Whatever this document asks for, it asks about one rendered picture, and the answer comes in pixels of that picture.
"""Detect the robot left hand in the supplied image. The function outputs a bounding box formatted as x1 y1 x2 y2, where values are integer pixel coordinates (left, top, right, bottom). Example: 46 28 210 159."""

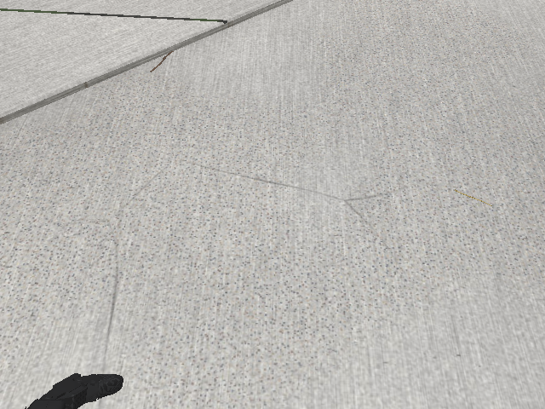
25 373 123 409

